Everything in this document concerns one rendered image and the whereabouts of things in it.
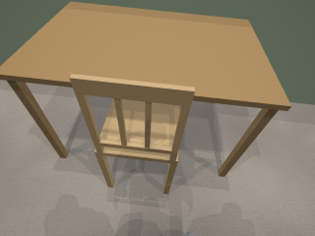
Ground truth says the table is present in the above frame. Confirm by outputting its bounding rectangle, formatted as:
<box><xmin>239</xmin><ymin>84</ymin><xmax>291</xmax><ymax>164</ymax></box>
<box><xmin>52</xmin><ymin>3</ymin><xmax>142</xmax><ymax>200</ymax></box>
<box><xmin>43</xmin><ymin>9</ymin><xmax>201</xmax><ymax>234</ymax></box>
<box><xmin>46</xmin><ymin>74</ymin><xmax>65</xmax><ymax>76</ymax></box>
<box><xmin>0</xmin><ymin>1</ymin><xmax>291</xmax><ymax>177</ymax></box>

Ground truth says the chair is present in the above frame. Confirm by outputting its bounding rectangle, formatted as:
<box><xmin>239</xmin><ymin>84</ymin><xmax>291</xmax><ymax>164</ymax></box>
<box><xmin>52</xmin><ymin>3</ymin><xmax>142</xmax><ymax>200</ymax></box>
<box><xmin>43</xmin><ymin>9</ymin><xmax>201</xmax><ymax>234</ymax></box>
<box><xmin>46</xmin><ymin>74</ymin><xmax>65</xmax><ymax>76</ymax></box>
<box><xmin>69</xmin><ymin>74</ymin><xmax>195</xmax><ymax>194</ymax></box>

